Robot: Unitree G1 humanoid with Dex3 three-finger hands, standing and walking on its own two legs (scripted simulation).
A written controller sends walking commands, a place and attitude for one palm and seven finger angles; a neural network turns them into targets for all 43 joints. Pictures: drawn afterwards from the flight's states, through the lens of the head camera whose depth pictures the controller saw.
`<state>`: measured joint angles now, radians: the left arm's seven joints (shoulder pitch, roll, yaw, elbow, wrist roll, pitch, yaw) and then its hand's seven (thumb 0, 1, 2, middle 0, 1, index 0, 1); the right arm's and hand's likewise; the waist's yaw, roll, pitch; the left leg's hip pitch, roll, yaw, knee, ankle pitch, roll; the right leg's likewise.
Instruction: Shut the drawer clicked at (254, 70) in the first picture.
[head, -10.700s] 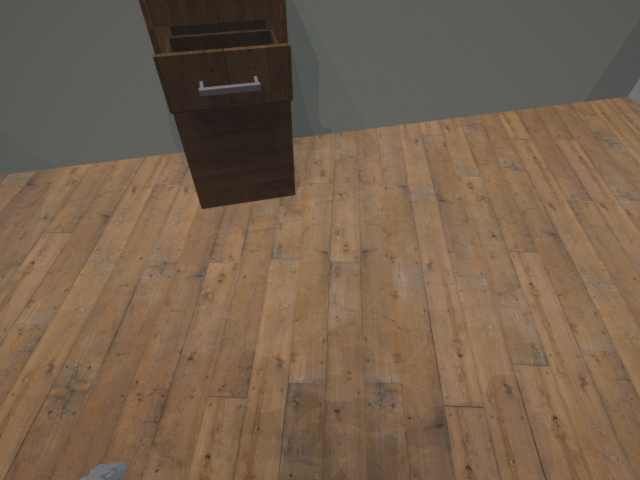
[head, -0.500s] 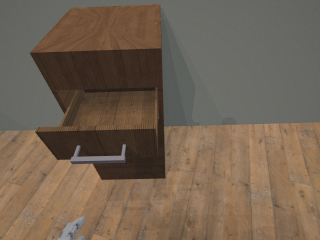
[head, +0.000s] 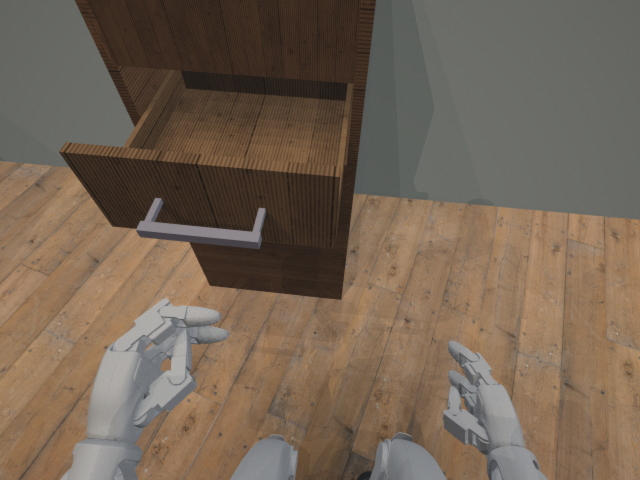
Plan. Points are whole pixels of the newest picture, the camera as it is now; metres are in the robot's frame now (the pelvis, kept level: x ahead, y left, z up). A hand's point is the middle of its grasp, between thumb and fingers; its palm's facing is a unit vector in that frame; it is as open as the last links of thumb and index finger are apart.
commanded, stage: raise the hand and make a fist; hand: left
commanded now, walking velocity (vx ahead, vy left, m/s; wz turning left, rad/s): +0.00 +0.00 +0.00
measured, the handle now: (203, 223) +0.44 +0.23 +0.01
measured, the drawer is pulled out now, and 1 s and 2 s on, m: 0.21 0.21 0.21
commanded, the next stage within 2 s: bring the fist close to the handle in 1.24 s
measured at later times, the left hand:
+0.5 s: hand (181, 343) +0.24 +0.17 +0.09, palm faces +0.01 -1.00 -0.04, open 3.1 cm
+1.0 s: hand (174, 317) +0.25 +0.18 +0.11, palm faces +0.00 -1.00 -0.04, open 3.2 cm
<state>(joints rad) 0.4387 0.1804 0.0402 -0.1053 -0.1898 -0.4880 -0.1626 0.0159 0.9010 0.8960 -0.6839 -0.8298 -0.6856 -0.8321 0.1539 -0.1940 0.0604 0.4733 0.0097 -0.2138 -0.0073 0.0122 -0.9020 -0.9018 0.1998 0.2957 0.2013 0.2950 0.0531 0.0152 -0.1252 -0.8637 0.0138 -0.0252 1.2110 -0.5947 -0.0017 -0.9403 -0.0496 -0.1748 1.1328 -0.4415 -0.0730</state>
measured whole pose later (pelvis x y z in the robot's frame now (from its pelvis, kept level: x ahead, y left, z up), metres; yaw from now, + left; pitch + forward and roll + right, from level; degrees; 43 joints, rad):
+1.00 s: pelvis +0.04 +0.02 +0.04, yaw -1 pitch +11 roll -2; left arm 0.46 0.19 0.07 -0.18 -0.20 -0.28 -0.13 0.01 0.90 0.90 -1.39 -1.60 -1.40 -1.60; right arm 0.28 -0.23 0.05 0.49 0.03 -0.20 -0.03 0.02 -0.90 -0.90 0.20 0.30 0.20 0.30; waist 0.00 0.03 -0.12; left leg -0.60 0.00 0.02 0.95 -0.54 0.03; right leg -0.69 -0.04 -0.13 0.89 -0.38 -0.02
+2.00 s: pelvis +0.01 +0.01 +0.01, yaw -1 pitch +17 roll +0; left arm 0.12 0.20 0.14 0.22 -0.21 -0.44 -0.17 0.01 0.90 0.90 -1.40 -1.60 -1.40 -1.60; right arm 0.24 -0.26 0.02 0.56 0.01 -0.19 -0.01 0.01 -0.90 -0.90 0.20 0.30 0.20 0.30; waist -0.02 0.01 -0.14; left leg -0.85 0.00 0.02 1.12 -0.57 0.02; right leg -0.95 -0.05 -0.12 1.07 -0.41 -0.05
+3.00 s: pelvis +0.00 +0.01 -0.01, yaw -1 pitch +22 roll -1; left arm -0.14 0.22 0.15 0.43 -0.17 -0.46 -0.13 0.01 0.90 0.90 -1.40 -1.60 -1.40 -1.60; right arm 0.20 -0.25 0.03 0.55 0.01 -0.08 -0.02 0.01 -0.90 -0.90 0.20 0.30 0.20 0.29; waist -0.04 0.00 -0.16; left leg -1.02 0.00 0.02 1.25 -0.61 0.03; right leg -1.12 -0.06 -0.12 1.18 -0.44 -0.05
